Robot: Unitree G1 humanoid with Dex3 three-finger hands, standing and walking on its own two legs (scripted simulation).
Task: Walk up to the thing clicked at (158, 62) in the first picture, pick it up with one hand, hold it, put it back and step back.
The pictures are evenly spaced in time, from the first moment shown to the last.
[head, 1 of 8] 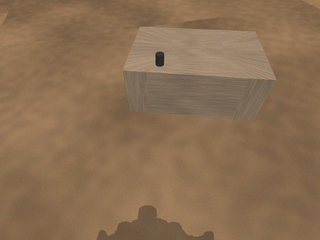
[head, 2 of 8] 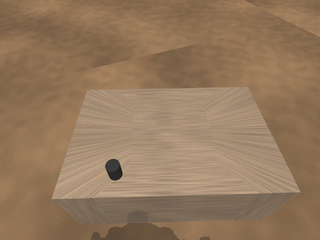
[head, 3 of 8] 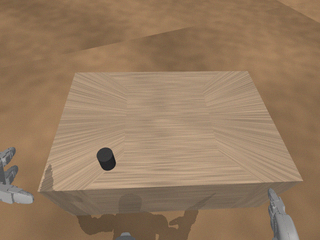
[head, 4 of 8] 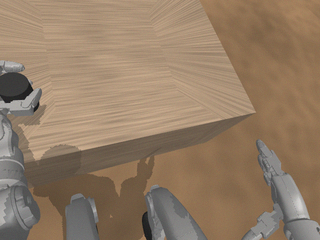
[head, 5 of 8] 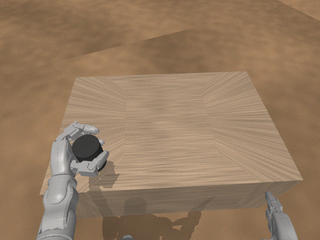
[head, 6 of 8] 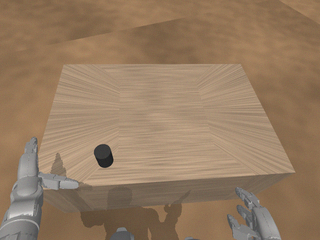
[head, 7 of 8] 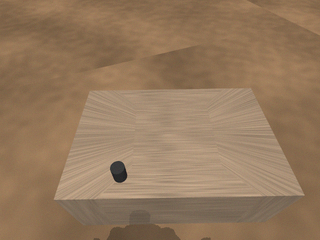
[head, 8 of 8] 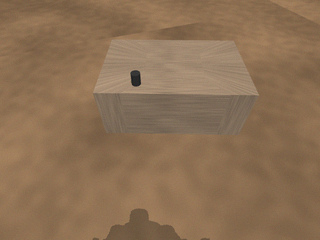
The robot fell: no
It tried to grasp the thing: yes
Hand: left
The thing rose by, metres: 0.31
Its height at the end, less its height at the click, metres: +0.00
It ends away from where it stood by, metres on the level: 0.01
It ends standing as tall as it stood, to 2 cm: yes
